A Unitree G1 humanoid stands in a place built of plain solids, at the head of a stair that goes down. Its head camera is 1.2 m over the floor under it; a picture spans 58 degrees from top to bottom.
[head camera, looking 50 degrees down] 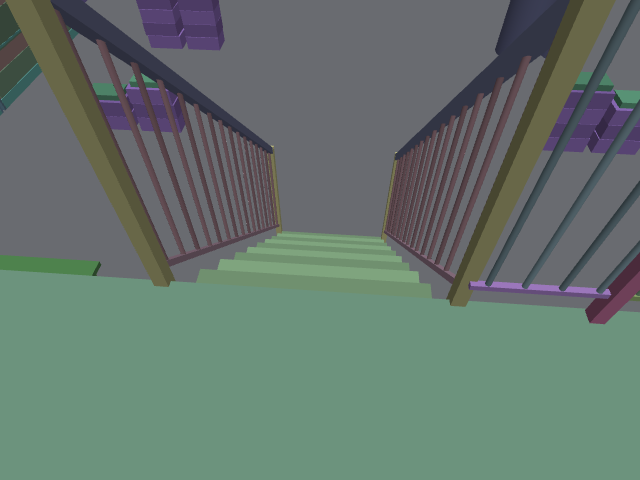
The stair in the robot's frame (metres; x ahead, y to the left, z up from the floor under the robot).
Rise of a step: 0.20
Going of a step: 0.20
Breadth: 0.92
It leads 5 degrees to the right of straight ahead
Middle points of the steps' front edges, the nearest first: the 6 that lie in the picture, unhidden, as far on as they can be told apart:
0.79 0.04 0.00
0.99 0.02 -0.20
1.20 0.01 -0.41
1.40 -0.01 -0.61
1.61 -0.02 -0.82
1.81 -0.04 -1.02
